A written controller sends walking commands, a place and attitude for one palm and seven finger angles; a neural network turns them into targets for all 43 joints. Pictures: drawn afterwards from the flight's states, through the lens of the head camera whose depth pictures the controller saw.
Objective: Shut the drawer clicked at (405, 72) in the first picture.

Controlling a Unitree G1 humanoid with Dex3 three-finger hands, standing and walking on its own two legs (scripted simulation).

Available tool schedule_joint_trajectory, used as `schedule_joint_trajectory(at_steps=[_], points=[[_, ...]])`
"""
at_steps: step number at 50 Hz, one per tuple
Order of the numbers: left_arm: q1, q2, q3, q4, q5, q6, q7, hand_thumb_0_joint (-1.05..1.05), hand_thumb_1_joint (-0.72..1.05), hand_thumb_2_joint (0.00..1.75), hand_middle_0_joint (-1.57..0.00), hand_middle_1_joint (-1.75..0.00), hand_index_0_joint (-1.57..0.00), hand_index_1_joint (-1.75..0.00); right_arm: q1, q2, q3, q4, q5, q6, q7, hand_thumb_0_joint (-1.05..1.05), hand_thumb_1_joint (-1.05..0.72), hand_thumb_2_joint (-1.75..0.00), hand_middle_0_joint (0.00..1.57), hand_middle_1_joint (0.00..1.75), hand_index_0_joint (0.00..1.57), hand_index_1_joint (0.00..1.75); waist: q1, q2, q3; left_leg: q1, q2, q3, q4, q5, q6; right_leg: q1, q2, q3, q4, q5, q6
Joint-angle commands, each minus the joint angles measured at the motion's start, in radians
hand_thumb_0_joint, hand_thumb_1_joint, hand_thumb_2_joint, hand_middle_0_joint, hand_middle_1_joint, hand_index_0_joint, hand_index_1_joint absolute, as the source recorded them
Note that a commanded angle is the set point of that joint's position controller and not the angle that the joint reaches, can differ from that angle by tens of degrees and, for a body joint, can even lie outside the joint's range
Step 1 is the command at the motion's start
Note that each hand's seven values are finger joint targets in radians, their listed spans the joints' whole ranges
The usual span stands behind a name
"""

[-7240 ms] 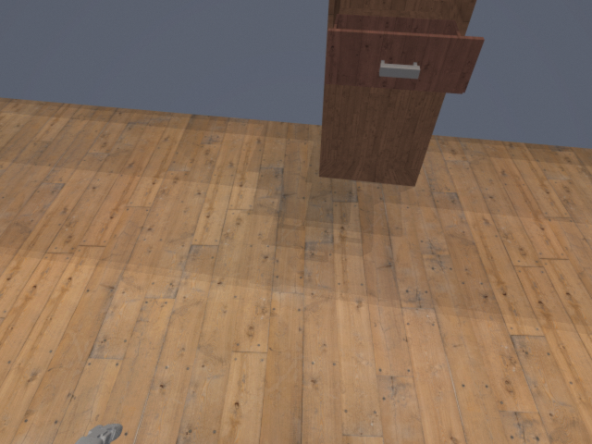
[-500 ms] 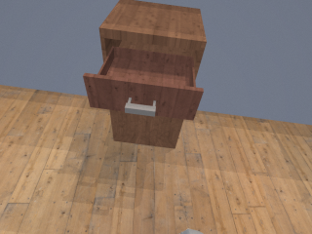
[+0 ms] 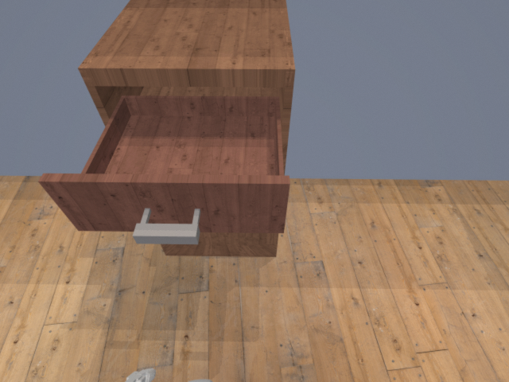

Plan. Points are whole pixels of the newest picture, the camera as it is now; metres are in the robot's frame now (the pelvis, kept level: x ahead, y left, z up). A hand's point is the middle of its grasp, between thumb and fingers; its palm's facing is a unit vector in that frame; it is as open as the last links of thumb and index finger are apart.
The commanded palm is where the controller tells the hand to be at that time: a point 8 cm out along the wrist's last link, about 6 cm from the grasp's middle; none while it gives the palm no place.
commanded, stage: take the last steps up to it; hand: left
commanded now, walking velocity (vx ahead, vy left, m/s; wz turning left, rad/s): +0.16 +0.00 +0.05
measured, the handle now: (169, 223) +0.39 +0.17 -0.01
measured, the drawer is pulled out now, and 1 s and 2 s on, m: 0.30 0.30 0.30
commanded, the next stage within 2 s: come to a stop and stand still in 0.04 s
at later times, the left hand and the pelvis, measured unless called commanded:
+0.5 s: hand out of the picture +0.04 +0.18 -0.17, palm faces +0.07 -0.98 -0.18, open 7.4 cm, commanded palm none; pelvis +0.07 +0.01 +0.01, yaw -1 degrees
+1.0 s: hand out of the picture +0.15 +0.15 -0.15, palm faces -0.03 -0.97 -0.24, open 7.4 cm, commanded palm none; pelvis +0.05 -0.04 +0.01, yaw +0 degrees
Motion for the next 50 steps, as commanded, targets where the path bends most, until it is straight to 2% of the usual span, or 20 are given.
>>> schedule_joint_trajectory(at_steps=[1, 6, 9, 12, 14, 17, 20, 23, 27, 28, 29, 30, 31, 32, 34, 37, 39, 43, 47, 50], points=[[0.102, 0.097, 0.012, 0.0, 0.006, -0.006, 0.015, 0.0, 0.9, 0.9, -0.2, -0.3, -0.2, -0.3, 0.074, -0.008, -0.001, -0.06, -0.011, 0.011, 0.007, 0.0, -0.9, -0.9, 0.2, 0.3, 0.2, 0.3, -0.003, -0.12, -0.021, -0.05, 0.064, 0.005, -0.117, 0.066, -0.031, -0.048, -0.28, 0.195, -0.355, 0.183, -0.101], [0.151, 0.12, 0.015, 0.019, 0.007, -0.005, 0.008, 0.0, 0.9, 0.9, -0.2, -0.3, -0.2, -0.3, -0.068, -0.024, -0.001, -0.113, -0.008, 0.009, 0.024, 0.0, -0.9, -0.9, 0.2, 0.3, 0.2, 0.3, 0.034, -0.151, -0.009, -0.034, 0.047, 0.051, -0.38, 0.131, -0.051, 0.008, -0.252, 0.195, -0.373, 0.13, -0.107], [0.174, 0.114, 0.008, 0.042, 0.007, 0.003, 0.011, 0.0, 0.9, 0.9, -0.2, -0.3, -0.2, -0.3, -0.153, -0.026, 0.01, -0.121, -0.001, -0.003, 0.017, 0.0, -0.9, -0.9, 0.2, 0.3, 0.2, 0.3, 0.054, -0.138, -0.014, 0.048, 0.022, 0.046, -0.549, 0.148, -0.056, 0.058, -0.249, 0.191, -0.308, 0.315, -0.097], [0.191, 0.092, -0.009, 0.065, -0.004, 0.022, 0.021, 0.0, 0.9, 0.9, -0.2, -0.3, -0.2, -0.3, -0.12, -0.058, 0.019, -0.085, 0.004, -0.012, 0.005, 0.0, -0.9, -0.9, 0.2, 0.3, 0.2, 0.3, 0.036, -0.072, -0.063, 0.273, 0.033, 0.008, -0.807, 0.48, -0.053, 0.053, -0.163, 0.13, -0.175, 0.318, -0.006], [0.262, 0.059, -0.015, 0.07, -0.003, 0.041, 0.032, 0.0, 0.9, 0.9, -0.2, -0.3, -0.2, -0.3, -0.127, -0.14, 0.005, -0.085, 0.003, -0.014, -0.002, 0.0, -0.9, -0.9, 0.2, 0.3, 0.2, 0.3, 0.061, 0.052, -0.058, 0.301, 0.162, -0.075, -0.806, 0.784, 0.015, 0.044, -0.098, 0.126, -0.133, 0.072, 0.051], [0.268, 0.089, -0.008, 0.066, -0.002, 0.079, 0.031, 0.0, 0.9, 0.9, -0.2, -0.3, -0.2, -0.3, -0.189, -0.164, -0.005, -0.103, 0.012, 0.006, -0.025, 0.0, -0.9, -0.9, 0.2, 0.3, 0.2, 0.3, 0.065, 0.185, -0.02, 0.165, 0.242, -0.178, -0.949, 0.677, 0.11, 0.076, -0.065, 0.086, 0.024, -0.174, 0.088], [0.282, 0.09, 0.004, 0.051, 0.008, 0.092, 0.025, 0.0, 0.9, 0.9, -0.2, -0.3, -0.2, -0.3, -0.214, -0.18, -0.022, -0.121, 0.004, 0.011, -0.035, 0.0, -0.9, -0.9, 0.2, 0.3, 0.2, 0.3, 0.062, 0.128, -0.078, 0.226, 0.287, -0.196, -0.946, 0.721, 0.174, -0.029, -0.067, 0.14, 0.264, -0.313, 0.086], [0.274, 0.074, 0.014, 0.03, 0.008, 0.092, 0.023, 0.0, 0.9, 0.9, -0.2, -0.3, -0.2, -0.3, -0.233, -0.182, -0.034, -0.137, 0.004, 0.018, -0.032, 0.0, -0.9, -0.9, 0.2, 0.3, 0.2, 0.3, 0.058, 0.048, -0.164, 0.278, 0.281, -0.15, -0.892, 0.723, 0.19, -0.074, -0.061, 0.154, 0.37, -0.308, 0.096], [0.282, 0.042, 0.013, 0.016, 0.009, 0.087, 0.024, 0.0, 0.9, 0.9, -0.2, -0.3, -0.2, -0.3, -0.25, -0.176, -0.044, -0.145, -0.002, 0.027, -0.015, 0.0, -0.9, -0.9, 0.2, 0.3, 0.2, 0.3, 0.057, 0.118, -0.179, 0.206, 0.222, -0.105, -0.898, 0.508, 0.148, 0.014, -0.057, 0.107, 0.183, -0.253, 0.094], [0.316, 0.21, -0.01, -0.04, 0.034, 0.075, 0.038, 0.0, 0.9, 0.9, -0.2, -0.3, -0.2, -0.3, -0.304, -0.215, -0.043, -0.192, -0.013, 0.026, -0.025, 0.0, -0.9, -0.9, 0.2, 0.3, 0.2, 0.3, 0.107, 0.047, -0.12, 0.151, 0.114, -0.076, -0.876, 0.219, 0.103, 0.069, -0.004, 0.078, 0.124, -0.255, 0.095], [0.357, 0.135, 0.002, -0.047, 0.023, 0.087, 0.022, 0.0, 0.9, 0.9, -0.2, -0.3, -0.2, -0.3, -0.381, -0.194, -0.058, -0.245, -0.002, 0.02, -0.005, 0.0, -0.9, -0.9, 0.2, 0.3, 0.2, 0.3, 0.134, 0.0, -0.105, 0.029, 0.114, -0.047, -0.79, 0.028, 0.031, 0.006, -0.054, 0.164, -0.071, -0.175, 0.062], [0.336, 0.181, 0.007, -0.071, 0.032, 0.084, 0.024, 0.0, 0.9, 0.9, -0.2, -0.3, -0.2, -0.3, -0.372, -0.139, -0.048, -0.269, 0.003, 0.039, 0.004, 0.0, -0.9, -0.9, 0.2, 0.3, 0.2, 0.3, 0.117, -0.133, -0.054, -0.032, -0.008, 0.02, -0.644, -0.025, -0.016, -0.025, -0.147, 0.331, -0.23, -0.242, 0.009], [0.248, 0.216, 0.004, -0.106, 0.033, 0.081, 0.027, 0.0, 0.9, 0.9, -0.2, -0.3, -0.2, -0.3, -0.359, -0.084, -0.037, -0.281, 0.004, 0.055, 0.018, 0.0, -0.9, -0.9, 0.2, 0.3, 0.2, 0.3, 0.076, -0.206, 0.004, -0.026, -0.056, 0.038, -0.528, -0.008, -0.046, -0.145, -0.25, 0.461, -0.33, -0.396, -0.043], [0.155, 0.244, 0.004, -0.14, 0.029, 0.074, 0.031, 0.0, 0.9, 0.9, -0.2, -0.3, -0.2, -0.3, -0.32, -0.088, -0.038, -0.266, 0.002, 0.069, 0.029, 0.0, -0.9, -0.9, 0.2, 0.3, 0.2, 0.3, 0.044, -0.199, -0.036, 0.05, -0.067, 0.023, -0.392, 0.02, -0.047, -0.219, -0.266, 0.458, -0.367, -0.477, -0.046], [0.096, 0.217, 0.005, -0.16, 0.016, 0.054, 0.046, 0.0, 0.9, 0.9, -0.2, -0.3, -0.2, -0.3, -0.265, -0.109, -0.036, -0.254, -0.002, 0.067, 0.03, 0.0, -0.9, -0.9, 0.2, 0.3, 0.2, 0.3, 0.025, -0.274, -0.021, -0.029, -0.042, -0.026, -0.333, 0.055, -0.026, -0.119, -0.236, 0.425, -0.32, -0.292, -0.044], [0.07, 0.221, 0.009, -0.169, 0.018, 0.055, 0.044, 0.0, 0.9, 0.9, -0.2, -0.3, -0.2, -0.3, -0.235, -0.117, -0.027, -0.243, 0.007, 0.048, 0.031, 0.0, -0.9, -0.9, 0.2, 0.3, 0.2, 0.3, 0.02, -0.195, -0.001, 0.045, -0.042, 0.021, -0.494, 0.055, -0.025, -0.069, -0.221, 0.332, -0.226, -0.089, -0.066], [0.096, 0.21, -0.002, -0.16, 0.011, 0.055, 0.043, 0.0, 0.9, 0.9, -0.2, -0.3, -0.2, -0.3, -0.208, -0.106, -0.008, -0.213, 0.005, 0.033, 0.027, 0.0, -0.9, -0.9, 0.2, 0.3, 0.2, 0.3, 0.027, -0.107, -0.021, 0.158, -0.051, 0.03, -0.711, 0.155, -0.019, -0.029, -0.18, 0.293, -0.152, 0.011, -0.023], [0.143, 0.183, -0.016, -0.136, -0.003, 0.053, 0.04, 0.0, 0.9, 0.9, -0.2, -0.3, -0.2, -0.3, -0.224, -0.152, 0.002, -0.178, -0.001, 0.012, 0.016, 0.0, -0.9, -0.9, 0.2, 0.3, 0.2, 0.3, 0.076, 0.117, -0.114, 0.174, 0.06, -0.11, -0.789, 0.461, 0.041, 0.114, -0.095, 0.19, -0.077, 0.109, 0.05], [0.107, 0.18, -0.018, -0.119, -0.002, 0.05, 0.038, 0.0, 0.9, 0.9, -0.2, -0.3, -0.2, -0.3, -0.219, -0.145, 0.009, -0.165, -0.002, 0.022, 0.014, 0.0, -0.9, -0.9, 0.2, 0.3, 0.2, 0.3, 0.06, -0.034, -0.082, 0.132, 0.018, -0.06, -0.781, 0.264, 0.011, 0.125, -0.131, 0.241, -0.16, 0.061, 0.035], [0.085, 0.178, -0.019, -0.116, -0.002, 0.048, 0.037, 0.0, 0.9, 0.9, -0.2, -0.3, -0.2, -0.3, -0.202, -0.143, 0.013, -0.145, -0.002, 0.022, 0.013, 0.0, -0.9, -0.9, 0.2, 0.3, 0.2, 0.3, 0.051, -0.061, -0.066, 0.156, 0.009, -0.044, -0.791, 0.25, 0.002, 0.11, -0.139, 0.247, -0.18, 0.058, 0.033]])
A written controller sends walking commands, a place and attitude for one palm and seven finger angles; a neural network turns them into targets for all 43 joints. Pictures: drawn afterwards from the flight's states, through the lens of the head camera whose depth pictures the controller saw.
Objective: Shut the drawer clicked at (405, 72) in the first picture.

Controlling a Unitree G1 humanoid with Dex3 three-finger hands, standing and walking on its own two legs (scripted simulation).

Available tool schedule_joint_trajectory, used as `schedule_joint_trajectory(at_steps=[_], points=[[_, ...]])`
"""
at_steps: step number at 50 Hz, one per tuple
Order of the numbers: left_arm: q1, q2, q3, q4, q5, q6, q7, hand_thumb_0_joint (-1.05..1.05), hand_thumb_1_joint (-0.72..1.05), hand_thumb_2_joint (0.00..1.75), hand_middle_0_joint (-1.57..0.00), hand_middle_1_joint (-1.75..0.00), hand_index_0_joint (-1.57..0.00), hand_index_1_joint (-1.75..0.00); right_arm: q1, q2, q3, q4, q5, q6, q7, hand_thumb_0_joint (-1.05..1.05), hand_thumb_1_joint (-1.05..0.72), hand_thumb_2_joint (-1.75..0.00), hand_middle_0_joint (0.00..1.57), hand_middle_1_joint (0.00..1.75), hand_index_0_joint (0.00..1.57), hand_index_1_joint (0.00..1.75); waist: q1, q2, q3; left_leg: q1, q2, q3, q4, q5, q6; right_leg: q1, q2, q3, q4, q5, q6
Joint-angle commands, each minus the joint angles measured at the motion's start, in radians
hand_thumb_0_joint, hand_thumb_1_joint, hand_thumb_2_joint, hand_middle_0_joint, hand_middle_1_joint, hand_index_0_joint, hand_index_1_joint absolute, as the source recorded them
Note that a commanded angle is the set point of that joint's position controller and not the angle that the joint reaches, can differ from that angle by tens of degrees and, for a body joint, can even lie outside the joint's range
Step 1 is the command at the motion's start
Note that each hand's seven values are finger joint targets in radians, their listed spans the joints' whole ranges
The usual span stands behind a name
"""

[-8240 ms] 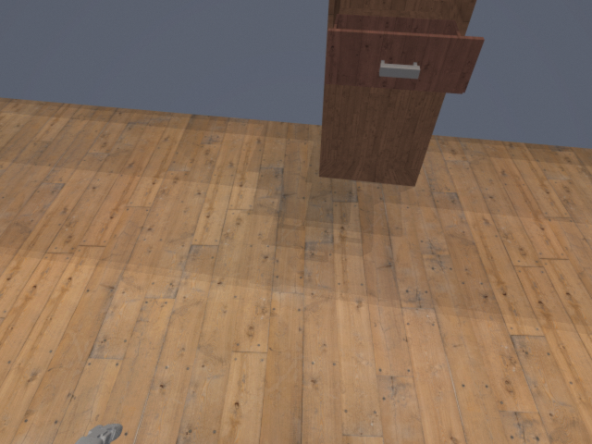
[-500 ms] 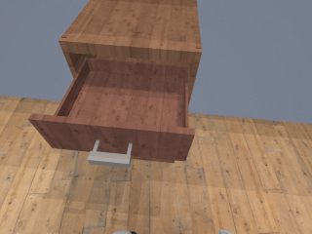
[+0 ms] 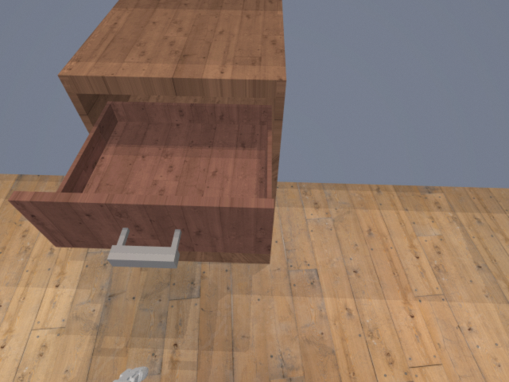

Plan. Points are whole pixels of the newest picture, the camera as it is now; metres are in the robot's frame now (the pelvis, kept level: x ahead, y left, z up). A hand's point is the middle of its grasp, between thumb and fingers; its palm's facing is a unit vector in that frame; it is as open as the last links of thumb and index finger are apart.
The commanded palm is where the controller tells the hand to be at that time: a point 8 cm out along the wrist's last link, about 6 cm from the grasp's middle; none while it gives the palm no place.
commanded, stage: come to a stop and stand still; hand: left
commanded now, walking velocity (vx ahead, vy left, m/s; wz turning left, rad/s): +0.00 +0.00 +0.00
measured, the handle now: (147, 245) +0.34 +0.21 -0.02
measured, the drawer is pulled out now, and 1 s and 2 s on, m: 0.30 0.30 0.30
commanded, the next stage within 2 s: look again from close up in 0.04 s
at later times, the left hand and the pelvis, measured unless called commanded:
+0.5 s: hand out of the picture +0.03 +0.20 -0.17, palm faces +0.01 -0.97 -0.23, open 7.4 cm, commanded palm none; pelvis +0.02 +0.01 +0.01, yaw -1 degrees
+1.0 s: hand (140, 344) +0.18 +0.18 -0.02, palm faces +0.11 -0.99 +0.01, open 6.9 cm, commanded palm +0.12 +0.23 -0.04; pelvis -0.01 +0.02 -0.04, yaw +0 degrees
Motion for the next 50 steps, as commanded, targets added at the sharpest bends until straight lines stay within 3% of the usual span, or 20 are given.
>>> schedule_joint_trajectory(at_steps=[1, 4, 7, 14, 22, 34, 35, 36, 37, 38, 39, 40, 41, 42, 43, 45, 47, 48, 49, 50], points=[[0.052, 0.134, 0.031, -0.024, 0.001, -0.012, 0.008, 0.0, 0.9, 0.9, -0.2, -0.3, -0.2, -0.3, -0.005, -0.085, -0.013, -0.049, 0.0, -0.022, -0.004, 0.0, -0.9, -0.9, 0.2, 0.3, 0.2, 0.3, 0.025, -0.037, -0.04, 0.033, 0.066, -0.073, -0.083, 0.093, 0.014, 0.008, -0.143, 0.15, -0.151, 0.118, -0.002], [0.058, 0.125, 0.031, -0.015, 0.002, -0.015, 0.008, 0.0, 0.9, 0.9, -0.2, -0.3, -0.2, -0.3, 0.001, -0.083, -0.012, -0.032, 0.001, -0.027, -0.005, 0.0, -0.9, -0.9, 0.2, 0.3, 0.2, 0.3, 0.026, -0.025, -0.048, 0.057, 0.075, -0.079, -0.096, 0.139, 0.019, 0.018, -0.133, 0.142, -0.142, 0.163, 0.002], [0.071, 0.119, 0.033, 0.004, 0.001, -0.019, 0.009, 0.0, 0.9, 0.9, -0.2, -0.3, -0.2, -0.3, 0.012, -0.077, -0.013, -0.014, 0.003, -0.031, -0.008, 0.0, -0.9, -0.9, 0.2, 0.3, 0.2, 0.3, 0.023, -0.053, -0.068, 0.078, 0.073, -0.069, -0.089, 0.165, 0.017, 0.037, -0.14, 0.143, -0.138, 0.232, 0.001], [0.104, 0.099, 0.034, 0.049, 0.002, -0.023, 0.01, 0.0, 0.9, 0.9, -0.2, -0.3, -0.2, -0.3, 0.014, -0.074, -0.013, 0.023, 0.008, -0.038, -0.013, 0.0, -0.9, -0.9, 0.2, 0.3, 0.2, 0.3, 0.025, -0.012, -0.067, 0.124, 0.086, -0.075, -0.102, 0.25, 0.027, 0.045, -0.131, 0.123, -0.125, 0.301, 0.004], [0.141, 0.085, 0.026, 0.105, 0.002, -0.022, 0.008, 0.0, 0.9, 0.9, -0.2, -0.3, -0.2, -0.3, 0.011, -0.066, -0.008, 0.055, 0.011, -0.037, -0.016, 0.0, -0.9, -0.9, 0.2, 0.3, 0.2, 0.3, 0.025, -0.023, -0.015, 0.132, 0.085, -0.082, -0.137, 0.201, 0.033, 0.02, -0.13, 0.125, -0.154, 0.243, 0.007], [0.185, 0.059, 0.023, 0.158, 0.003, -0.021, 0.009, 0.0, 0.9, 0.9, -0.2, -0.3, -0.2, -0.3, 0.032, -0.058, -0.003, 0.09, 0.013, -0.047, -0.021, 0.0, -0.9, -0.9, 0.2, 0.3, 0.2, 0.3, 0.029, -0.014, -0.007, 0.15, 0.087, -0.092, -0.163, 0.241, 0.043, 0.036, -0.128, 0.111, -0.158, 0.235, 0.013], [0.251, 0.077, 0.021, 0.189, 0.022, -0.044, 0.04, 0.0, 0.9, 0.9, -0.2, -0.3, -0.2, -0.3, -0.007, -0.091, 0.002, 0.013, 0.017, -0.061, -0.016, 0.0, -0.9, -0.9, 0.2, 0.3, 0.2, 0.3, 0.047, -0.083, -0.002, 0.07, 0.108, -0.068, 0.026, 0.389, 0.015, 0.034, -0.154, 0.135, -0.145, 0.535, 0.029], [-0.466, 0.271, 0.113, -1.363, -0.191, -0.242, 0.036, 0.0, 0.9, 0.9, -0.22, -0.32, -0.22, -0.32, 0.066, -0.248, -0.021, -0.336, 0.063, -0.199, -0.058, 0.0, -0.9, -0.9, 0.2, 0.3, 0.2, 0.3, -0.066, 0.116, -0.525, 0.338, 0.007, -0.08, -0.083, 0.492, 0.014, 0.108, -0.057, 0.034, -0.024, 0.477, 0.009], [-0.033, 0.181, 0.096, -1.119, -0.105, -0.188, 0.08, 0.0, 0.9, 0.9, -0.24, -0.34, -0.24, -0.34, -0.031, -0.149, 0.005, -0.293, 0.048, -0.291, -0.087, 0.0, -0.9, -0.9, 0.2, 0.3, 0.2, 0.3, 0.034, 0.245, -0.503, 0.416, 0.065, -0.075, -0.103, 0.629, 0.014, 0.025, -0.022, 0.025, 0.027, 0.214, -0.003], [0.242, 0.002, -0.016, -0.948, -0.131, -0.052, 0.114, 0.0, 0.9, 0.9, -0.26, -0.37, -0.26, -0.37, -0.011, -0.115, -0.011, -0.284, 0.063, -0.325, -0.071, 0.0, -0.9, -0.9, 0.2, 0.3, 0.2, 0.3, -0.001, 0.214, -0.317, 0.27, 0.062, -0.096, -0.125, 0.591, -0.023, -0.079, -0.025, -0.014, 0.061, 0.038, 0.018], [0.217, -0.11, -0.09, -0.967, -0.15, -0.045, 0.094, 0.0, 0.9, 0.9, -0.28, -0.39, -0.28, -0.39, 0.022, -0.136, -0.009, -0.264, 0.067, -0.331, -0.063, 0.0, -0.9, -0.9, 0.2, 0.3, 0.2, 0.3, -0.019, 0.095, -0.163, 0.179, 0.058, -0.098, -0.112, 0.481, -0.018, -0.131, -0.023, -0.022, 0.05, 0.03, 0.025], [0.159, -0.085, -0.079, -1.023, -0.159, -0.084, 0.077, 0.0, 0.9, 0.9, -0.3, -0.41, -0.3, -0.41, -0.004, -0.163, -0.023, -0.324, 0.06, -0.347, -0.058, 0.0, -0.9, -0.9, 0.2, 0.3, 0.2, 0.3, -0.033, 0.049, -0.063, 0.092, 0.048, -0.116, -0.071, 0.339, -0.004, -0.171, -0.02, -0.036, 0.022, 0.028, 0.025], [0.159, -0.027, -0.02, -1.019, -0.148, -0.132, 0.061, 0.0, 0.9, 0.9, -0.32, -0.43, -0.32, -0.43, -0.004, -0.187, -0.033, -0.355, 0.04, -0.357, -0.052, 0.0, -0.9, -0.9, 0.2, 0.3, 0.2, 0.3, -0.044, -0.013, -0.071, 0.022, 0.025, -0.116, -0.013, 0.233, 0.004, -0.197, -0.015, -0.048, 0.005, 0.063, 0.021], [0.231, -0.029, 0.012, -0.971, -0.152, -0.185, 0.034, 0.0, 0.9, 0.9, -0.34, -0.45, -0.34, -0.45, -0.008, -0.189, -0.04, -0.386, 0.024, -0.358, -0.047, 0.0, -0.9, -0.9, 0.2, 0.3, 0.2, 0.3, -0.036, -0.116, -0.083, -0.05, 0.015, -0.118, 0.038, 0.189, 0.003, -0.228, -0.008, -0.064, 0.028, 0.074, 0.02], [0.382, -0.061, 0.017, -0.921, -0.16, -0.24, -0.007, 0.0, 0.9, 0.9, -0.36, -0.47, -0.36, -0.47, -0.026, -0.181, -0.051, -0.424, 0.024, -0.36, -0.034, 0.0, -0.9, -0.9, 0.2, 0.3, 0.2, 0.3, 0.012, -0.144, -0.129, -0.088, 0.007, -0.097, 0.078, 0.198, -0.001, -0.223, -0.003, -0.066, 0.063, 0.079, 0.015], [0.556, -0.12, 0.017, -0.818, -0.193, -0.367, -0.119, 0.0, 0.9, 0.9, -0.4, -0.52, -0.4, -0.52, -0.08, -0.165, -0.059, -0.484, 0.021, -0.348, -0.005, 0.0, -0.9, -0.9, 0.2, 0.3, 0.2, 0.3, 0.057, -0.248, -0.131, -0.239, 0.0, -0.075, 0.171, 0.133, -0.015, -0.316, 0.004, -0.073, 0.178, 0.063, 0.015], [0.562, -0.069, 0.067, -0.835, -0.218, -0.51, -0.232, 0.0, 0.9, 0.9, -0.44, -0.56, -0.44, -0.56, -0.108, -0.167, -0.071, -0.538, 0.023, -0.337, 0.022, 0.0, -0.9, -0.9, 0.2, 0.3, 0.2, 0.3, 0.073, -0.193, -0.172, -0.362, -0.013, -0.056, 0.26, 0.074, -0.022, -0.371, -0.003, -0.048, 0.276, 0.063, 0.005], [0.503, -0.012, 0.104, -0.92, -0.215, -0.584, -0.264, 0.0, 0.9, 0.9, -0.46, -0.58, -0.46, -0.58, -0.102, -0.164, -0.074, -0.557, 0.025, -0.339, 0.035, 0.0, -0.9, -0.9, 0.2, 0.3, 0.2, 0.3, 0.08, -0.077, -0.214, -0.376, -0.015, -0.049, 0.298, 0.07, -0.02, -0.389, -0.01, -0.025, 0.319, 0.062, -0.002], [0.412, 0.038, 0.112, -1.061, -0.208, -0.655, -0.29, 0.0, 0.9, 0.9, -0.48, -0.6, -0.48, -0.6, -0.118, -0.163, -0.077, -0.596, 0.02, -0.344, 0.04, 0.0, -0.9, -0.9, 0.2, 0.3, 0.2, 0.3, 0.074, 0.023, -0.311, -0.366, -0.015, -0.044, 0.337, 0.066, -0.012, -0.413, -0.01, -0.005, 0.363, 0.039, -0.006], [0.361, 0.098, 0.151, -1.116, -0.198, -0.707, -0.3, 0.0, 0.9, 0.9, -0.5, -0.62, -0.5, -0.62, -0.113, -0.154, -0.08, -0.609, 0.015, -0.346, 0.04, 0.0, -0.9, -0.9, 0.2, 0.3, 0.2, 0.3, 0.069, 0.084, -0.361, -0.368, -0.009, -0.046, 0.378, 0.062, -0.005, -0.454, -0.008, 0.013, 0.398, 0.01, -0.01]])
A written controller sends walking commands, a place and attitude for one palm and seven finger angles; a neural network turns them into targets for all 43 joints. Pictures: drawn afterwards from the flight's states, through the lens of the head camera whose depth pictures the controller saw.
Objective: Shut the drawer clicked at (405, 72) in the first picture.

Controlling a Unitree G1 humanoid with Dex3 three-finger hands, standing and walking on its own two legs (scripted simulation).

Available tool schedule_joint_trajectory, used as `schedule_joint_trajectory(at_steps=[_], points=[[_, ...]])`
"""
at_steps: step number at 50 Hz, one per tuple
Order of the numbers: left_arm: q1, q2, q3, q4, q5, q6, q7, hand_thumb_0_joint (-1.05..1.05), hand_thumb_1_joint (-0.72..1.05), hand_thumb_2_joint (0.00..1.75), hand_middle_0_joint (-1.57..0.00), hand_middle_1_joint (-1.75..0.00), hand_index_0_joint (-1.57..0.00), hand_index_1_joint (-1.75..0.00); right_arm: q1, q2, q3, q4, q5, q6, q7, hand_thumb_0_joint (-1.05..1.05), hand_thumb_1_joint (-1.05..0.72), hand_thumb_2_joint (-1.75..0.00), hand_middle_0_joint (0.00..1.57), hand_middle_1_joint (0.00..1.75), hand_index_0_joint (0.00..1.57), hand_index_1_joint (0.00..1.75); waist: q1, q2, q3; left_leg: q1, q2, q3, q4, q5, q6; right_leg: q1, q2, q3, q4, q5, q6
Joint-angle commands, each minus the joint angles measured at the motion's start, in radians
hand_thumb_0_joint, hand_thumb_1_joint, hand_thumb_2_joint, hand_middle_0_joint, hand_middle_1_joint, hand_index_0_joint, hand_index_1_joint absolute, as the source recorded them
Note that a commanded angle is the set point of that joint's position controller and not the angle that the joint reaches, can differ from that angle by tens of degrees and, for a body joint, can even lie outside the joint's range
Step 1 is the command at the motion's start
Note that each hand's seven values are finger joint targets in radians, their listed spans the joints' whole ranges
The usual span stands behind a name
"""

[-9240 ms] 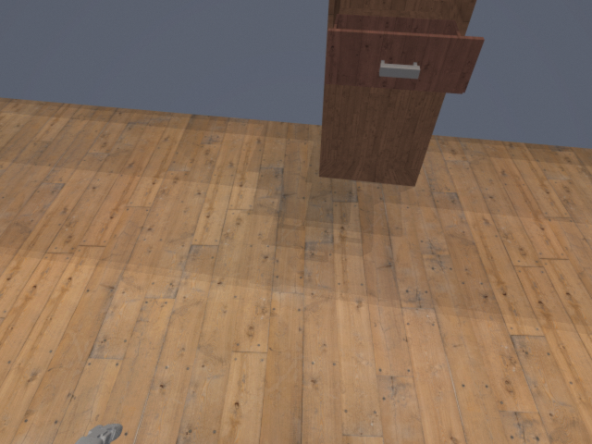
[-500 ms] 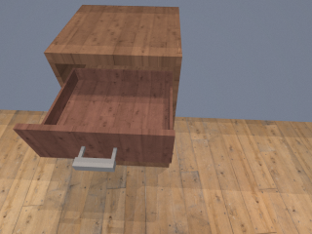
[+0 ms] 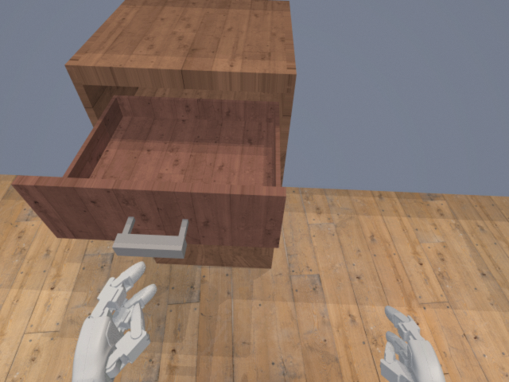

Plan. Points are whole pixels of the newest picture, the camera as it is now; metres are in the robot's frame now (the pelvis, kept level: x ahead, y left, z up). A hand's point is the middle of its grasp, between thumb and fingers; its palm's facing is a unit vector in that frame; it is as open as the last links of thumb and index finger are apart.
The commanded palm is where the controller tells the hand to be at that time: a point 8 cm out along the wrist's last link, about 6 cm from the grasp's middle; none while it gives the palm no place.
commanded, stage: raise the hand and make a fist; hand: left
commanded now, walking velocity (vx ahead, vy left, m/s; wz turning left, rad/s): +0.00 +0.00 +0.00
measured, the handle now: (154, 234) +0.35 +0.19 +0.02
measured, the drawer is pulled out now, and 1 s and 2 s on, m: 0.30 0.30 0.30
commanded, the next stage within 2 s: bring the fist close to the handle in 1.60 s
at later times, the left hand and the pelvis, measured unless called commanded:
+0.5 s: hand (145, 332) +0.19 +0.16 +0.04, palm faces +0.02 -1.00 -0.06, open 4.0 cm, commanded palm +0.14 +0.21 +0.05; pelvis -0.01 -0.02 -0.02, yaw +1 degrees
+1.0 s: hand (132, 324) +0.18 +0.16 +0.09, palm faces +0.01 -1.00 -0.05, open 3.1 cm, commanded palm +0.14 +0.21 +0.10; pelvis +0.02 +0.00 +0.00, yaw +2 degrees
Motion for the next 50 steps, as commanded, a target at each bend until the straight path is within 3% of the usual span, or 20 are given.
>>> schedule_joint_trajectory(at_steps=[1, 3, 5, 8, 12, 13, 17, 18, 20, 21, 23, 26, 28, 29, 32, 34, 41, 44, 48, 50], points=[[0.043, 0.189, 0.09, -0.351, 0.0, -0.291, -0.127, 0.0, 0.9, 0.9, -0.52, -0.65, -0.52, -0.65, -0.09, -0.108, -0.053, -0.225, -0.004, -0.042, 0.015, 0.0, -0.9, -0.9, 0.2, 0.3, 0.2, 0.3, 0.071, 0.124, -0.186, -0.027, 0.011, -0.062, 0.066, 0.167, -0.025, -0.136, 0.031, 0.01, 0.075, 0.108, -0.031], [0.0, 0.188, 0.108, -0.401, -0.029, -0.265, -0.102, 0.0, 0.9, 0.9, -0.56, -0.69, -0.56, -0.69, -0.092, -0.108, -0.047, -0.243, 0.009, -0.023, -0.002, 0.0, -0.9, -0.9, 0.2, 0.3, 0.2, 0.3, 0.047, 0.086, -0.137, -0.084, 0.01, -0.067, 0.078, 0.042, -0.015, -0.164, 0.032, 0.034, 0.043, -0.003, -0.024], [-0.059, 0.139, 0.058, -0.435, -0.052, -0.211, -0.094, 0.0, 0.9, 0.9, -0.6, -0.73, -0.6, -0.73, -0.091, -0.115, -0.029, -0.281, 0.024, -0.011, -0.023, 0.0, -0.9, -0.9, 0.2, 0.3, 0.2, 0.3, 0.017, 0.069, -0.096, -0.121, 0.006, -0.08, 0.079, -0.062, -0.006, -0.187, 0.029, 0.055, 0.002, -0.113, -0.017], [-0.136, 0.178, 0.037, -0.485, -0.044, -0.133, -0.095, 0.0, 0.9, 0.9, -0.66, -0.8, -0.66, -0.8, -0.051, -0.123, -0.015, -0.287, 0.038, -0.002, -0.052, 0.0, -0.9, -0.9, 0.2, 0.3, 0.2, 0.3, -0.021, 0.058, -0.112, -0.116, 0.008, -0.086, 0.091, -0.097, 0.006, -0.178, 0.027, 0.091, -0.053, -0.171, -0.009], [-0.11, 0.193, 0.019, -0.474, -0.049, -0.027, -0.133, 0.0, 0.9, 0.9, -0.74, -0.88, -0.74, -0.88, -0.034, -0.115, 0.0, -0.293, 0.044, -0.004, -0.075, 0.0, -0.9, -0.9, 0.2, 0.3, 0.2, 0.3, -0.009, 0.042, -0.132, -0.106, 0.005, -0.08, 0.09, -0.028, 0.008, -0.086, 0.016, 0.119, -0.112, -0.148, -0.003], [-0.077, 0.21, 0.049, -0.428, -0.05, 0.003, -0.135, 0.0, 0.9, 0.9, -0.76, -0.91, -0.76, -0.91, -0.039, -0.113, 0.001, -0.287, 0.045, -0.001, -0.078, 0.0, -0.9, -0.9, 0.2, 0.3, 0.2, 0.3, -0.005, -0.002, -0.136, -0.11, 0.006, -0.08, 0.089, -0.009, 0.01, -0.066, 0.019, 0.12, -0.117, -0.133, 0.004], [-0.01, 0.208, 0.117, -0.402, -0.078, 0.068, -0.12, 0.0, 0.9, 0.9, -0.84, -0.99, -0.84, -0.99, -0.057, -0.093, 0.007, -0.284, 0.043, 0.009, -0.082, 0.0, -0.9, -0.9, 0.2, 0.3, 0.2, 0.3, 0.032, -0.031, -0.117, -0.104, 0.002, -0.078, 0.053, 0.059, 0.001, 0.026, -0.001, 0.117, -0.136, -0.024, 0.016], [0.03, 0.237, 0.167, -0.367, -0.079, 0.077, -0.106, 0.0, 0.9, 0.9, -0.86, -1.01, -0.86, -1.01, -0.073, -0.089, 0.002, -0.273, 0.043, 0.015, -0.084, 0.0, -0.9, -0.9, 0.2, 0.3, 0.2, 0.3, 0.046, -0.067, -0.118, -0.107, 0.003, -0.08, 0.05, 0.072, 0.0, 0.05, -0.004, 0.122, -0.139, 0.005, 0.024], [0.052, 0.221, 0.172, -0.411, -0.086, 0.068, -0.098, 0.0, 0.9, 0.9, -0.9, -1.06, -0.9, -1.06, -0.065, -0.083, 0.001, -0.273, 0.042, 0.015, -0.081, 0.0, -0.9, -0.9, 0.2, 0.3, 0.2, 0.3, 0.053, -0.044, -0.123, -0.084, 0.002, -0.076, 0.028, 0.105, -0.003, 0.08, -0.012, 0.111, -0.134, 0.081, 0.026], [0.053, 0.211, 0.154, -0.44, -0.083, 0.058, -0.096, 0.0, 0.9, 0.9, -0.92, -1.08, -0.92, -1.08, -0.066, -0.083, 0.002, -0.274, 0.041, 0.01, -0.078, 0.0, -0.9, -0.9, 0.2, 0.3, 0.2, 0.3, 0.049, -0.011, -0.119, -0.066, 0.002, -0.074, 0.02, 0.122, -0.003, 0.077, -0.01, 0.102, -0.129, 0.111, 0.023], [0.069, 0.216, 0.157, -0.439, -0.077, 0.037, -0.089, 0.0, 0.9, 0.9, -0.96, -1.12, -0.96, -1.12, -0.066, -0.085, -0.003, -0.261, 0.039, 0.002, -0.077, 0.0, -0.9, -0.9, 0.2, 0.3, 0.2, 0.3, 0.04, -0.042, -0.107, -0.049, 0.005, -0.075, 0.017, 0.141, -0.002, 0.078, -0.01, 0.096, -0.129, 0.161, 0.031], [0.082, 0.203, 0.134, -0.487, -0.084, -0.001, -0.104, 0.0, 0.9, 0.9, -1.02, -1.19, -1.02, -1.19, -0.045, -0.09, -0.009, -0.252, 0.041, -0.02, -0.072, 0.0, -0.9, -0.9, 0.2, 0.3, 0.2, 0.3, 0.029, -0.011, -0.122, -0.012, 0.002, -0.073, 0.006, 0.163, -0.001, 0.08, -0.008, 0.084, -0.125, 0.208, 0.03], [0.121, 0.199, 0.136, -0.475, -0.082, -0.014, -0.107, 0.0, 0.9, 0.9, -1.06, -1.23, -1.06, -1.23, -0.048, -0.094, -0.015, -0.238, 0.042, -0.026, -0.071, 0.0, -0.9, -0.9, 0.2, 0.3, 0.2, 0.3, 0.028, -0.046, -0.106, -0.003, 0.004, -0.077, 0.003, 0.178, 0.0, 0.083, -0.006, 0.078, -0.129, 0.232, 0.03], [0.138, 0.166, 0.1, -0.493, -0.085, -0.019, -0.116, 0.0, 0.9, 0.9, -1.08, -1.25, -1.08, -1.25, -0.038, -0.095, -0.015, -0.245, 0.042, -0.029, -0.068, 0.0, -0.9, -0.9, 0.2, 0.3, 0.2, 0.3, 0.027, -0.028, -0.113, 0.009, 0.001, -0.074, -0.004, 0.184, 0.001, 0.082, -0.003, 0.071, -0.126, 0.245, 0.028], [0.14, 0.179, 0.096, -0.545, -0.084, -0.027, -0.119, 0.0, 0.9, 0.9, -1.14, -1.32, -1.14, -1.32, -0.035, -0.1, -0.019, -0.249, 0.045, -0.041, -0.067, 0.0, -0.9, -0.9, 0.2, 0.3, 0.2, 0.3, 0.028, 0.017, -0.133, 0.054, 0.001, -0.071, -0.016, 0.217, 0.004, 0.085, 0.004, 0.049, -0.115, 0.276, 0.02], [0.125, 0.179, 0.093, -0.553, -0.076, -0.018, -0.107, 0.0, 0.9, 0.9, -1.18, -1.36, -1.18, -1.36, -0.028, -0.101, -0.019, -0.245, 0.043, -0.034, -0.068, 0.0, -0.9, -0.9, 0.2, 0.3, 0.2, 0.3, 0.021, -0.006, -0.119, 0.067, 0.003, -0.076, -0.027, 0.218, 0.006, 0.074, 0.013, 0.033, -0.116, 0.262, 0.016], [0.138, 0.157, 0.046, -0.643, -0.058, 0.039, -0.085, 0.0, 0.9, 0.9, -1.32, -1.51, -1.32, -1.51, -0.038, -0.098, -0.004, -0.285, 0.047, -0.018, -0.059, 0.0, -0.9, -0.9, 0.2, 0.3, 0.2, 0.3, 0.029, 0.062, -0.117, 0.137, 0.011, -0.081, -0.07, 0.246, 0.006, 0.085, 0.026, -0.009, -0.117, 0.268, 0.004], [0.17, 0.16, 0.054, -0.636, -0.046, 0.082, -0.072, 0.0, 0.9, 0.9, -1.38, -1.58, -1.38, -1.58, -0.041, -0.093, -0.001, -0.292, 0.045, -0.005, -0.057, 0.0, -0.9, -0.9, 0.2, 0.3, 0.2, 0.3, 0.034, 0.013, -0.095, 0.141, 0.016, -0.086, -0.084, 0.268, 0.006, 0.101, 0.029, -0.018, -0.124, 0.299, 0.006], [0.191, 0.178, 0.066, -0.678, -0.04, 0.122, -0.066, 0.0, 0.9, 0.9, -1.4, -1.6, -1.4, -1.6, -0.059, -0.091, 0.009, -0.303, 0.048, 0.007, -0.051, 0.0, -0.9, -0.9, 0.2, 0.3, 0.2, 0.3, 0.045, 0.031, -0.083, 0.157, 0.02, -0.09, -0.1, 0.287, 0.003, 0.122, 0.032, -0.026, -0.132, 0.304, 0.002], [0.19, 0.144, 0.026, -0.724, -0.041, 0.132, -0.069, 0.0, 0.9, 0.9, -1.4, -1.6, -1.4, -1.6, -0.051, -0.088, 0.015, -0.315, 0.049, 0.007, -0.046, 0.0, -0.9, -0.9, 0.2, 0.3, 0.2, 0.3, 0.039, 0.04, -0.076, 0.172, 0.023, -0.093, -0.107, 0.299, 0.002, 0.116, 0.033, -0.036, -0.131, 0.304, 0.003]])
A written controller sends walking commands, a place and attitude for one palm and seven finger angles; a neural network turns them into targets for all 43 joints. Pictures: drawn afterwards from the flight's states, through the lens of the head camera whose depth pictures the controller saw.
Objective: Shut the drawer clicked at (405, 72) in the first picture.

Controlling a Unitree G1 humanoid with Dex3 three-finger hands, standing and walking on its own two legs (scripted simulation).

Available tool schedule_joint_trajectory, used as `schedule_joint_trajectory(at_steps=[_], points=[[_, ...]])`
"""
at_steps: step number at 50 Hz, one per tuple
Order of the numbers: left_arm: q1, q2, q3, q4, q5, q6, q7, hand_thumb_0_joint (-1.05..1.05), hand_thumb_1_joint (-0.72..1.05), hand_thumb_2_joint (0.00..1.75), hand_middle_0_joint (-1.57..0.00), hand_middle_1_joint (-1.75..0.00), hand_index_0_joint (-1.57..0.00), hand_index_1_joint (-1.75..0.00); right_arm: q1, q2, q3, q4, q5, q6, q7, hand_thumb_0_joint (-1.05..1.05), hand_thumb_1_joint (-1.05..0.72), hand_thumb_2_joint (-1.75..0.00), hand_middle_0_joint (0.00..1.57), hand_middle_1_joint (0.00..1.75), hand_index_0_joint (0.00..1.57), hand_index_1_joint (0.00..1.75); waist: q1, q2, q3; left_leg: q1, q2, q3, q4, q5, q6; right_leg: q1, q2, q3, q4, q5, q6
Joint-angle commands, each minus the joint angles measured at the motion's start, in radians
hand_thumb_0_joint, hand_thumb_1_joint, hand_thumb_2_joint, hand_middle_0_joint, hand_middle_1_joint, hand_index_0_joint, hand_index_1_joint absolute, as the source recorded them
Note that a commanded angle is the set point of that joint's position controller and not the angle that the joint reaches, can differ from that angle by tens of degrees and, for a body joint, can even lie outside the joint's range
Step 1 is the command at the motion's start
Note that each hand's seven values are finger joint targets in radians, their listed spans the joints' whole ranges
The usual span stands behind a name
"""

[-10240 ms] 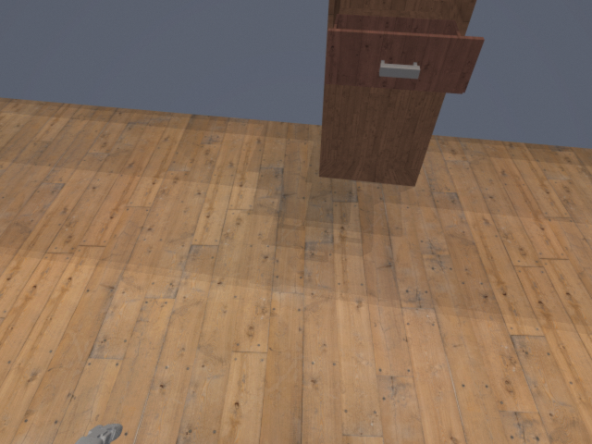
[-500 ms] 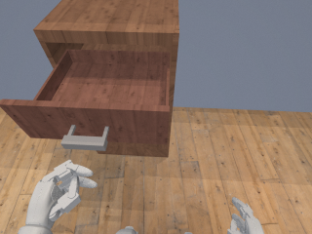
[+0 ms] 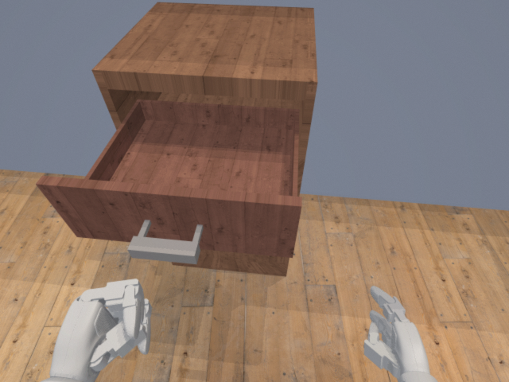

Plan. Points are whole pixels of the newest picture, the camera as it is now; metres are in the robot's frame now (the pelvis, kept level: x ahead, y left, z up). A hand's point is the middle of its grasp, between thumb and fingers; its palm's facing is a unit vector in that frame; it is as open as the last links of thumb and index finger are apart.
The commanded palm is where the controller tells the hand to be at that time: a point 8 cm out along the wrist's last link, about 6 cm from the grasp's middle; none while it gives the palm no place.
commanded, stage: raise the hand and make a fist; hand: left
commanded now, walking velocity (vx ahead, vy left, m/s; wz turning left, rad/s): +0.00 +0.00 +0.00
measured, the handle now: (168, 238) +0.34 +0.18 +0.02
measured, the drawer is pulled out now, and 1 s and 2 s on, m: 0.30 0.30 0.30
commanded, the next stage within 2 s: bring the fist close to the handle in 0.60 s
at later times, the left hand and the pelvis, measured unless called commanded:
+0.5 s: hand (136, 326) +0.17 +0.15 +0.11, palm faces -0.02 -1.00 -0.07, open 3.3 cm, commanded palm +0.13 +0.21 +0.12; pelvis +0.00 +0.00 +0.01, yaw +0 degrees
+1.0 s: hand (151, 320) +0.18 +0.15 +0.09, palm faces -0.02 -1.00 -0.06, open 3.2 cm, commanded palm +0.16 +0.21 +0.09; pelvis -0.01 -0.02 +0.01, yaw +0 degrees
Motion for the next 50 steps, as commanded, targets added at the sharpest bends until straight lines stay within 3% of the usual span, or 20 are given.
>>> schedule_joint_trajectory(at_steps=[1, 3, 7, 10, 13, 14, 16, 18, 22, 24, 26, 28, 30, 33, 38, 40, 48, 50], points=[[0.018, 0.062, 0.022, -0.278, -0.015, -0.032, 0.004, 0.0, 0.9, 0.9, -1.4, -1.6, -1.4, -1.6, -0.056, -0.124, -0.049, -0.167, 0.006, -0.046, -0.002, 0.0, -0.9, -0.9, 0.2, 0.3, 0.2, 0.3, -0.011, -0.005, -0.083, 0.145, 0.011, -0.048, -0.149, 0.326, 0.006, 0.037, 0.017, 0.006, -0.115, 0.317, 0.007], [0.002, 0.095, 0.053, -0.274, -0.012, -0.024, 0.014, 0.0, 0.9, 0.9, -1.4, -1.6, -1.4, -1.6, -0.065, -0.128, -0.047, -0.157, 0.003, -0.045, -0.007, 0.0, -0.9, -0.9, 0.2, 0.3, 0.2, 0.3, -0.012, -0.037, -0.057, 0.128, 0.012, -0.052, -0.154, 0.29, 0.007, 0.041, 0.019, 0.012, -0.13, 0.293, 0.006], [-0.009, 0.089, 0.044, -0.316, -0.014, -0.013, 0.011, 0.0, 0.9, 0.9, -1.4, -1.6, -1.4, -1.6, -0.059, -0.128, -0.04, -0.165, 0.008, -0.054, -0.007, 0.0, -0.9, -0.9, 0.2, 0.3, 0.2, 0.3, -0.009, 0.005, -0.068, 0.149, 0.011, -0.053, -0.173, 0.265, 0.004, 0.048, 0.016, 0.01, -0.141, 0.257, 0.003], [-0.036, 0.078, 0.02, -0.329, -0.015, 0.005, 0.017, 0.0, 0.9, 0.9, -1.4, -1.6, -1.4, -1.6, -0.062, -0.13, -0.033, -0.165, 0.011, -0.067, -0.007, 0.0, -0.9, -0.9, 0.2, 0.3, 0.2, 0.3, -0.015, 0.003, -0.046, 0.154, 0.012, -0.06, -0.191, 0.223, 0.006, 0.044, 0.016, 0.009, -0.158, 0.212, 0.003], [-0.007, 0.101, 0.064, -0.255, -0.015, 0.03, 0.023, 0.0, 0.9, 0.9, -1.4, -1.6, -1.4, -1.6, -0.072, -0.135, -0.037, -0.15, 0.011, -0.067, -0.012, 0.0, -0.9, -0.9, 0.2, 0.3, 0.2, 0.3, -0.003, -0.034, -0.026, 0.132, 0.008, -0.056, -0.197, 0.21, 0.004, 0.061, 0.018, 0.014, -0.174, 0.205, 0.002], [-0.019, 0.084, 0.046, -0.262, -0.015, 0.029, 0.019, 0.0, 0.9, 0.9, -1.4, -1.6, -1.4, -1.6, -0.068, -0.134, -0.035, -0.152, 0.011, -0.068, -0.012, 0.0, -0.9, -0.9, 0.2, 0.3, 0.2, 0.3, -0.008, -0.033, -0.018, 0.134, 0.006, -0.052, -0.202, 0.205, 0.004, 0.059, 0.014, 0.015, -0.177, 0.201, 0.003], [-0.001, 0.095, 0.069, -0.262, -0.021, 0.032, 0.02, 0.0, 0.9, 0.9, -1.4, -1.6, -1.4, -1.6, -0.068, -0.132, -0.04, -0.15, 0.011, -0.072, -0.013, 0.0, -0.9, -0.9, 0.2, 0.3, 0.2, 0.3, 0.002, -0.044, -0.04, 0.14, 0.004, -0.047, -0.201, 0.224, 0.004, 0.078, 0.014, 0.018, -0.179, 0.225, 0.004], [0.009, 0.11, 0.087, -0.272, -0.021, 0.028, 0.023, 0.0, 0.9, 0.9, -1.4, -1.6, -1.4, -1.6, -0.076, -0.131, -0.04, -0.148, 0.011, -0.075, -0.012, 0.0, -0.9, -0.9, 0.2, 0.3, 0.2, 0.3, 0.01, -0.034, -0.043, 0.139, 0.003, -0.044, -0.204, 0.242, 0.003, 0.095, 0.014, 0.018, -0.18, 0.242, 0.002], [-0.03, 0.104, 0.075, -0.294, -0.028, 0.001, 0.023, 0.0, 0.9, 0.9, -1.4, -1.6, -1.4, -1.6, -0.066, -0.134, -0.039, -0.142, 0.01, -0.091, -0.01, 0.0, -0.9, -0.9, 0.2, 0.3, 0.2, 0.3, -0.003, -0.005, -0.034, 0.148, 0.001, -0.039, -0.199, 0.228, 0.004, 0.075, 0.015, 0.024, -0.185, 0.227, 0.004], [-0.011, 0.106, 0.084, -0.295, -0.028, -0.011, 0.025, 0.0, 0.9, 0.9, -1.4, -1.6, -1.4, -1.6, -0.065, -0.132, -0.042, -0.138, 0.01, -0.099, -0.009, 0.0, -0.9, -0.9, 0.2, 0.3, 0.2, 0.3, 0.003, 0.002, -0.044, 0.153, -0.001, -0.036, -0.199, 0.235, 0.004, 0.085, 0.014, 0.027, -0.187, 0.231, 0.002], [-0.009, 0.084, 0.058, -0.278, -0.031, -0.013, 0.019, 0.0, 0.9, 0.9, -1.4, -1.6, -1.4, -1.6, -0.063, -0.135, -0.042, -0.136, 0.011, -0.105, -0.007, 0.0, -0.9, -0.9, 0.2, 0.3, 0.2, 0.3, -0.006, -0.017, -0.027, 0.15, -0.001, -0.035, -0.194, 0.235, 0.006, 0.075, 0.013, 0.028, -0.19, 0.241, 0.005], [-0.017, 0.105, 0.077, -0.255, -0.029, -0.01, 0.017, 0.0, 0.9, 0.9, -1.4, -1.6, -1.4, -1.6, -0.066, -0.138, -0.045, -0.127, 0.01, -0.108, -0.009, 0.0, -0.9, -0.9, 0.2, 0.3, 0.2, 0.3, -0.007, -0.043, -0.019, 0.138, -0.002, -0.034, -0.191, 0.221, 0.007, 0.075, 0.013, 0.037, -0.202, 0.23, 0.008], [-0.02, 0.091, 0.062, -0.259, -0.028, -0.008, 0.012, 0.0, 0.9, 0.9, -1.4, -1.6, -1.4, -1.6, -0.065, -0.137, -0.043, -0.133, 0.009, -0.11, -0.01, 0.0, -0.9, -0.9, 0.2, 0.3, 0.2, 0.3, -0.007, -0.033, -0.015, 0.138, -0.005, -0.032, -0.196, 0.208, 0.007, 0.074, 0.01, 0.04, -0.204, 0.214, 0.008], [-0.026, 0.138, 0.123, -0.238, -0.031, -0.006, 0.014, 0.0, 0.9, 0.9, -1.4, -1.6, -1.4, -1.6, -0.068, -0.136, -0.047, -0.12, 0.009, -0.107, -0.016, 0.0, -0.9, -0.9, 0.2, 0.3, 0.2, 0.3, 0.003, -0.047, -0.022, 0.136, -0.006, -0.029, -0.19, 0.222, 0.008, 0.094, 0.008, 0.056, -0.216, 0.231, 0.008], [-0.058, 0.113, 0.11, -0.174, -0.043, -0.02, -0.007, 0.0, 0.9, 0.9, -1.4, -1.6, -1.4, -1.6, -0.07, -0.14, -0.043, -0.105, 0.005, -0.108, -0.019, 0.0, -0.9, -0.9, 0.2, 0.3, 0.2, 0.3, -0.01, -0.059, -0.005, 0.123, -0.011, -0.024, -0.175, 0.229, 0.008, 0.085, 0.005, 0.068, -0.222, 0.253, 0.014], [-0.079, 0.089, 0.083, -0.162, -0.048, -0.035, -0.022, 0.0, 0.9, 0.9, -1.4, -1.6, -1.4, -1.6, -0.062, -0.141, -0.044, -0.104, 0.003, -0.11, -0.018, 0.0, -0.9, -0.9, 0.2, 0.3, 0.2, 0.3, -0.019, -0.057, -0.019, 0.125, -0.015, -0.024, -0.166, 0.231, 0.008, 0.077, 0.001, 0.071, -0.216, 0.265, 0.018], [-0.184, 0.139, 0.13, -0.07, -0.037, -0.083, -0.027, 0.0, 0.9, 0.9, -1.4, -1.6, -1.4, -1.6, -0.052, -0.151, -0.049, -0.085, -0.003, -0.099, -0.023, 0.0, -0.9, -0.9, 0.2, 0.3, 0.2, 0.3, -0.026, -0.052, -0.051, 0.097, -0.017, -0.022, -0.135, 0.231, 0.007, 0.061, -0.002, 0.088, -0.197, 0.255, 0.016], [-0.207, 0.114, 0.105, -0.065, -0.04, -0.096, -0.03, 0.0, 0.9, 0.9, -1.4, -1.6, -1.4, -1.6, -0.048, -0.15, -0.048, -0.09, -0.003, -0.098, -0.021, 0.0, -0.9, -0.9, 0.2, 0.3, 0.2, 0.3, -0.029, -0.033, -0.074, 0.105, -0.018, -0.022, -0.132, 0.239, 0.007, 0.055, -0.001, 0.082, -0.18, 0.27, 0.015]])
